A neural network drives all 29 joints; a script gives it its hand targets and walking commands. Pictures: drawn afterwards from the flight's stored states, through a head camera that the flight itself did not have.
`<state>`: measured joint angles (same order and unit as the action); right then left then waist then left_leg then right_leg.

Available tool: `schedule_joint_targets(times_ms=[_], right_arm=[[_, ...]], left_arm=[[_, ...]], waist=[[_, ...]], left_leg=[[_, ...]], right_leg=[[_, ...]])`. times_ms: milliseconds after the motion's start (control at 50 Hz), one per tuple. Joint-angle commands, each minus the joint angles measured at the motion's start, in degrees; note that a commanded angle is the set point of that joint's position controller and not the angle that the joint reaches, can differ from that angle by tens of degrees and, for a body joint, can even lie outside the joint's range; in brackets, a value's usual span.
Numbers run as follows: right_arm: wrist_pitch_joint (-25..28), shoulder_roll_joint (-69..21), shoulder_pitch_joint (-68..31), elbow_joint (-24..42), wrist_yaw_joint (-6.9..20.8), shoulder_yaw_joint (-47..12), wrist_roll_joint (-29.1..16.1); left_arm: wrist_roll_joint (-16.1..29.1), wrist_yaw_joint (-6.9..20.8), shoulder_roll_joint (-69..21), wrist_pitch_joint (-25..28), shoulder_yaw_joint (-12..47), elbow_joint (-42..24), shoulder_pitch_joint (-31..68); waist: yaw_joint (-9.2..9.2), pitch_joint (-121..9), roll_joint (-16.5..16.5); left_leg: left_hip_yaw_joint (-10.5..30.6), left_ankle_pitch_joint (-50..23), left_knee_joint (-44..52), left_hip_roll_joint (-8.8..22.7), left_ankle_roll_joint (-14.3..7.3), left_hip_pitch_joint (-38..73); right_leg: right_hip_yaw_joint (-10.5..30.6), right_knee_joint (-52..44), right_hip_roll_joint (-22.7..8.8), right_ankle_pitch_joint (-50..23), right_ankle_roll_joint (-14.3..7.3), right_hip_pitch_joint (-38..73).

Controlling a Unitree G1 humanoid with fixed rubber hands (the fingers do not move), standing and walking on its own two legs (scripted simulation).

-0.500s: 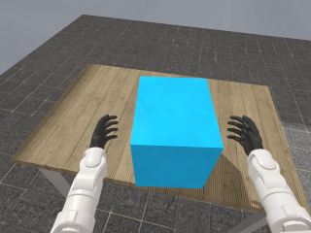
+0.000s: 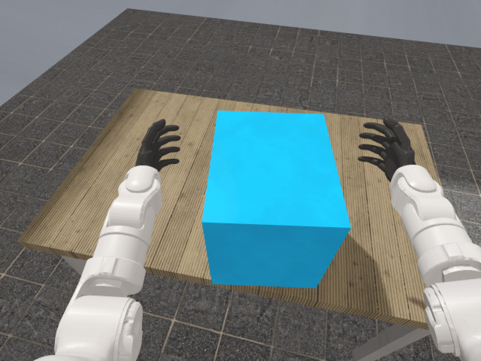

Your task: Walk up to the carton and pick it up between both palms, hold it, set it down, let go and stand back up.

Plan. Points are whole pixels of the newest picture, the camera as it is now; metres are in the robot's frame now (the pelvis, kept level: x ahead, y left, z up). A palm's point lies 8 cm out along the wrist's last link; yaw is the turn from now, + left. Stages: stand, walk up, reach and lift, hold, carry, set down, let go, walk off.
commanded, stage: reach and lift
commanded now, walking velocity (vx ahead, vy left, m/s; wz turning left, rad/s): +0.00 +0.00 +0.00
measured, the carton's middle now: (267, 200) +0.45 -0.02 -0.03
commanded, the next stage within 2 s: none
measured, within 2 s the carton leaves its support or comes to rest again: neither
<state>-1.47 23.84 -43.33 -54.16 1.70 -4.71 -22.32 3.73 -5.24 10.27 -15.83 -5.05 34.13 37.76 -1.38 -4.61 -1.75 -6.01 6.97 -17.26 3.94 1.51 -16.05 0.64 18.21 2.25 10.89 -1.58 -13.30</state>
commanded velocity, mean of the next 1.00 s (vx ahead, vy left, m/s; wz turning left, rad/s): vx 0.00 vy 0.00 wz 0.00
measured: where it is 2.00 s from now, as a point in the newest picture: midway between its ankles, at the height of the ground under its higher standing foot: outside the picture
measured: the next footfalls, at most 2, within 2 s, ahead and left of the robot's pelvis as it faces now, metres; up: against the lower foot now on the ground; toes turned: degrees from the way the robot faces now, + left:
none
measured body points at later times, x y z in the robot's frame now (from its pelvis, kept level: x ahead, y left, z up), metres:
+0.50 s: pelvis +0.00 +0.00 +0.00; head +0.04 +0.01 +0.45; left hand +0.45 +0.20 +0.13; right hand +0.47 -0.22 +0.15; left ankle +0.01 +0.14 -0.75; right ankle -0.03 -0.10 -0.75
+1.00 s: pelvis -0.02 +0.00 -0.02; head +0.07 +0.01 +0.42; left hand +0.44 +0.18 +0.03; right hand +0.45 -0.21 +0.05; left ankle +0.01 +0.14 -0.75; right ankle -0.03 -0.10 -0.75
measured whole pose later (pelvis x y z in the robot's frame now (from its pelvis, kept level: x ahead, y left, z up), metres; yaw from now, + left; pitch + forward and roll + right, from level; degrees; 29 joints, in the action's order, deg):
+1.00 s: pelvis -0.02 +0.00 -0.02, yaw +1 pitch +23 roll -1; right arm 17.2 19.1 -57.5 -85.2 0.0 -6.4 -22.0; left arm 8.1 -5.0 9.6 18.2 -1.9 84.6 58.3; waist -0.5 -14.2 -0.9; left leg -3.8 8.8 -29.1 4.8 1.4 -42.8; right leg -1.3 29.1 2.7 12.8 -1.6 -39.0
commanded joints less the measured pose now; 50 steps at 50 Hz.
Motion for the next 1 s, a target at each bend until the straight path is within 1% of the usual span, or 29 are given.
schedule_joint_targets(times_ms=[0,220,320,400,500,540,580,620,660,700,740,800,840,860,900,940,980], right_arm=[[-0.7,10.5,-25.6,3.6,0.1,1.2,-1.4],[-3.8,11.7,-36.4,-2.7,0.6,0.1,-2.6],[-3.7,10.7,-36.1,-8.8,1.1,-1.4,-2.5],[-0.5,9.1,-33.7,-11.8,1.3,-2.2,-2.2],[7.2,5.7,-29.8,-13.9,1.1,-2.5,-1.1],[10.0,5.2,-29.8,-13.4,0.8,-1.7,-0.5],[12.4,5.6,-31.4,-11.9,0.3,-0.1,0.5],[14.2,6.2,-33.5,-10.9,0.2,1.6,1.7],[15.0,6.5,-35.0,-11.4,0.2,3.0,3.1],[15.1,6.1,-35.6,-14.0,0.1,3.6,4.2],[15.0,5.3,-35.5,-18.0,-0.3,3.3,4.6],[16.1,4.1,-34.5,-23.9,-1.2,1.4,3.7],[17.9,3.4,-33.6,-26.2,-1.7,-0.1,2.2],[19.0,3.1,-33.4,-26.8,-1.9,-0.8,1.3],[21.0,2.7,-33.5,-26.6,-2.0,-1.8,-0.5],[22.3,2.8,-34.5,-25.0,-1.7,-2.3,-1.9],[22.7,3.0,-35.8,-22.2,-1.2,-2.6,-2.6]], left_arm=[[1.0,-0.3,6.9,-0.5,-0.7,-4.8,24.6],[3.8,-0.9,10.0,-1.7,0.3,4.2,36.0],[3.3,-0.3,9.2,-0.1,0.6,11.3,35.3],[1.9,0.9,8.0,4.7,0.6,16.0,32.4],[-0.4,1.4,5.9,15.1,-0.2,19.6,29.5],[-0.4,1.1,5.7,18.9,-0.2,19.7,31.0],[0.5,0.4,5.8,22.1,0.5,19.0,34.1],[2.1,-0.5,5.4,24.6,1.9,18.8,37.2],[3.8,-1.5,4.7,26.5,3.5,20.5,39.3],[5.1,-2.2,4.2,27.8,4.6,24.8,39.4],[5.6,-2.0,4.1,29.0,4.8,31.1,38.2],[5.3,-0.9,4.8,31.3,3.6,40.9,35.9],[4.6,-0.2,5.6,33.3,2.5,45.0,35.1],[4.3,0.1,6.1,34.4,2.2,46.3,35.3],[4.1,0.4,7.0,36.4,2.3,47.1,36.8],[4.6,0.4,7.5,38.0,3.3,45.6,39.7],[5.8,-0.2,7.2,39.1,4.9,42.3,43.1]], waist=[[-0.04,-24.8,-0.1],[0.15,-28.4,-0.6],[0.37,-27.8,-0.5],[0.01,-27.9,-0.3],[-0.62,-29.2,0.6],[-0.86,-30.2,1.5],[-0.82,-32.5,2.7],[-0.24,-35.8,3.7],[0.8,-38.9,3.8],[1.78,-40.4,2.5],[2.26,-40.0,0.2],[1.82,-37.9,-3.2],[0.91,-37.0,-4.0],[0.62,-37.0,-3.8],[0.27,-37.8,-2.4],[0.22,-40.0,0.0],[0.17,-43.5,2.9]], left_leg=[[3.3,-12.3,-3.7,-3.0,-1.9,17.2],[4.0,-11.0,-5.3,-2.5,-1.7,15.0],[4.1,-11.6,-5.8,-2.4,-1.5,14.1],[3.9,-13.9,-6.1,-2.5,-1.4,12.1],[4.1,-17.8,-7.4,-2.1,-1.1,10.4],[4.0,-18.4,-8.1,-1.9,-0.5,10.0],[3.7,-17.8,-9.0,-1.7,0.3,9.9],[3.5,-15.7,-10.0,-1.5,1.0,10.0],[3.6,-12.1,-11.0,-1.2,1.1,9.8],[3.9,-8.7,-11.9,-0.8,0.7,8.8],[4.3,-7.3,-12.8,-0.8,0.0,6.4],[4.5,-8.6,-14.1,-1.3,-0.8,0.3],[4.4,-10.6,-14.6,-1.9,-0.9,-3.7],[4.4,-11.3,-14.8,-2.1,-0.9,-5.2],[4.1,-12.3,-15.0,-2.5,-0.5,-7.0],[3.8,-13.0,-15.5,-2.5,0.2,-6.5],[3.4,-14.0,-16.6,-2.2,1.1,-3.6]], right_leg=[[0.1,0.0,1.2,-26.5,5.1,-1.2],[-0.7,0.4,1.2,-25.4,5.2,-5.2],[-0.6,0.5,1.0,-25.7,5.0,-5.9],[-0.4,1.5,0.7,-27.8,4.8,-4.2],[-0.8,2.8,0.3,-28.4,3.9,-4.7],[-1.2,3.0,0.3,-27.0,3.6,-6.7],[-1.8,3.2,0.5,-24.7,3.5,-9.6],[-2.6,3.4,0.6,-21.4,3.2,-13.5],[-3.2,3.6,0.6,-17.4,2.6,-17.7],[-3.3,4.0,0.5,-14.2,2.2,-20.9],[-3.0,4.7,0.3,-13.3,2.2,-22.2],[-1.9,6.6,-0.1,-16.5,3.0,-20.5],[-1.2,8.2,-0.3,-20.1,3.6,-18.0],[-1.0,9.0,-0.4,-21.8,3.9,-17.0],[-0.9,10.2,-0.5,-24.1,4.3,-16.2],[-1.3,10.8,-0.4,-23.7,4.3,-18.0],[-2.2,10.8,0.0,-21.4,3.9,-21.6]])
